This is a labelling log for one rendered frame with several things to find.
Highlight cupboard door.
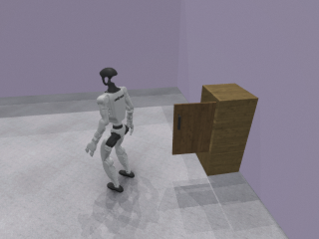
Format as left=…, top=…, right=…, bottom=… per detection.
left=171, top=102, right=216, bottom=155

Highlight robot left hand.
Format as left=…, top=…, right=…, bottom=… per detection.
left=85, top=141, right=97, bottom=156

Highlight right robot forearm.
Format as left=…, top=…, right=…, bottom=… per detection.
left=127, top=108, right=134, bottom=124

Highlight left robot forearm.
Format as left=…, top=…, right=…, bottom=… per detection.
left=91, top=119, right=106, bottom=144

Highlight handle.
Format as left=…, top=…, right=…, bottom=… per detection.
left=177, top=115, right=181, bottom=130

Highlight robot left shin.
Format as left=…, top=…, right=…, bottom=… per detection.
left=102, top=161, right=119, bottom=188

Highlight robot head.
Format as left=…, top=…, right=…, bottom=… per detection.
left=100, top=67, right=120, bottom=94

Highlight robot right upper arm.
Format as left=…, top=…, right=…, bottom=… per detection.
left=119, top=87, right=134, bottom=112

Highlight robot right hand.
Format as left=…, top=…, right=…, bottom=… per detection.
left=126, top=123, right=134, bottom=135

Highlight robot left upper arm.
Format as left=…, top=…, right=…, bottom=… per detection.
left=97, top=94, right=110, bottom=126

